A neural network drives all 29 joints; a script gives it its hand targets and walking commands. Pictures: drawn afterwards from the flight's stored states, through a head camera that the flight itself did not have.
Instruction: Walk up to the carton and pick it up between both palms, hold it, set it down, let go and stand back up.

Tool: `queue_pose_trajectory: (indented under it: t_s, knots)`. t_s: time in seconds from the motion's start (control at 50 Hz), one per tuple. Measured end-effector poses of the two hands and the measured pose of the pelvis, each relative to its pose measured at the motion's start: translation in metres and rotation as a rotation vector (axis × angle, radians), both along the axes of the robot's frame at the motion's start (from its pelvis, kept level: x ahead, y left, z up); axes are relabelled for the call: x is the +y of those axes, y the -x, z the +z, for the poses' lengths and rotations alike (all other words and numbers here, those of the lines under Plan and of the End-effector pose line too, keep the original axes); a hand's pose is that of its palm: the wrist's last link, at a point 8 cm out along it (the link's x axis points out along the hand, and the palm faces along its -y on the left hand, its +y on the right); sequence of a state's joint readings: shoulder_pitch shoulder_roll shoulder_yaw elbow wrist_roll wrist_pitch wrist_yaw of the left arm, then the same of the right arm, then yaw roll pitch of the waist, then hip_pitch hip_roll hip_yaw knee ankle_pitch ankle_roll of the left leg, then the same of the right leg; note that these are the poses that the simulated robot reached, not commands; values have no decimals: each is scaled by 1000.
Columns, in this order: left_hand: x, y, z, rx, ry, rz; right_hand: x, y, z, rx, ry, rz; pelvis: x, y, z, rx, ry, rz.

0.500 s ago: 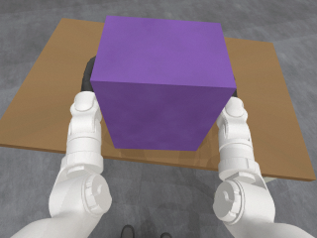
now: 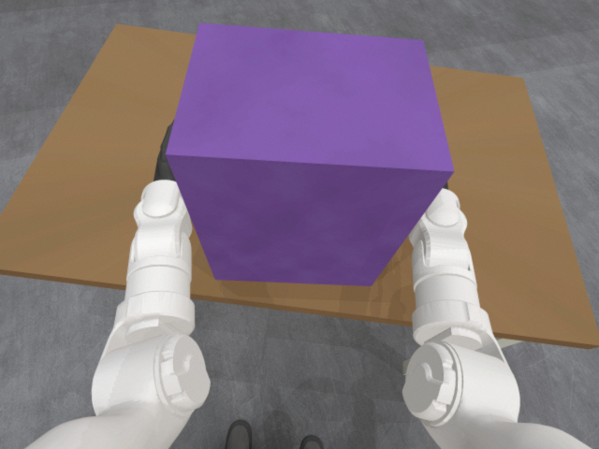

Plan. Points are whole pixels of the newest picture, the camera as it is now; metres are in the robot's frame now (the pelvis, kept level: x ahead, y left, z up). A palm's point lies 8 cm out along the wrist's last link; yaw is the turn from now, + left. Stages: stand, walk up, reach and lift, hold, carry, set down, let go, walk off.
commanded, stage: set down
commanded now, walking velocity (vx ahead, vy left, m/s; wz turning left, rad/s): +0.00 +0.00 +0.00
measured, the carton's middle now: (301, 179) +0.42 +0.01 +0.07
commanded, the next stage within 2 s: none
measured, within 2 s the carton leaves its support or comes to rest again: neither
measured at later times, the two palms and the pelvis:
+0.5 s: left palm (164, 157) +0.45 +0.19 +0.07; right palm (425, 167) +0.46 -0.16 +0.07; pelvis +0.00 +0.02 -0.01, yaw -4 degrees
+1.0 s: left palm (92, 76) +0.45 +0.23 +0.19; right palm (498, 89) +0.46 -0.19 +0.20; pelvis -0.03 +0.00 -0.01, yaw -4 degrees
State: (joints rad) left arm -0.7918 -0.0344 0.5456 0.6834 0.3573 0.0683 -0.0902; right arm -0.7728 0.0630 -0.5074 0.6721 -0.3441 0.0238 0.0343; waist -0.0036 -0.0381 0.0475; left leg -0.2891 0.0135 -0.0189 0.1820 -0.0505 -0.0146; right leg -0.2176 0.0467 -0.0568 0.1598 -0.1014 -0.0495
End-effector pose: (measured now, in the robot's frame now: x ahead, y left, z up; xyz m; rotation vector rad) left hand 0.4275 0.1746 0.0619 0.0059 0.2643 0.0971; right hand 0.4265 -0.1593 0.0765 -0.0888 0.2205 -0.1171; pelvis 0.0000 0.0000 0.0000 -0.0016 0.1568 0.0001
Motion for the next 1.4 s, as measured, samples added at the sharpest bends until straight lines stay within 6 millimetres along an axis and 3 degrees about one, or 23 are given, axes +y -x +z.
queue_pose_trajectory:
  t_s: [0.24, 0.42, 0.58, 0.7, 0.88, 1.0, 1.1, 1.26, 1.4]
  knots:
    - [4, -14, -19, -2, -39, 13, 2, -14, -22, 36, -32, -7, 2, -7, -4, 121, -7, -46]
    - [10, -31, 1, -54, -34, 21, 2, -32, -9, 8, -48, 10, 11, -6, -9, 239, -3, -70]
    - [27, -18, 11, -23, -31, 54, -15, -24, -4, 34, -75, -14, 20, 7, -9, 210, 6, -77]
    - [43, -11, 42, -70, -24, 90, -32, -19, 20, 28, -77, -13, 18, 20, -9, 194, 6, -84]
    - [46, -21, 109, -62, 1, 90, -36, -28, 88, 58, -74, 10, 8, 35, -12, 185, 10, -74]
    - [54, -25, 131, -40, 11, 106, -34, -34, 125, 45, -72, -2, 2, 34, -14, 183, 10, -62]
    - [67, -26, 137, -55, 12, 114, -32, -39, 133, 39, -77, -14, 1, 28, -13, 171, 6, -54]
    - [87, -24, 139, -72, 14, 96, -23, -44, 128, 58, -80, -8, 6, 19, -9, 151, 11, -38]
    - [76, -13, 153, -104, -25, 24, -19, -39, 137, 38, -110, 9, 12, 15, -5, 132, 22, -22]
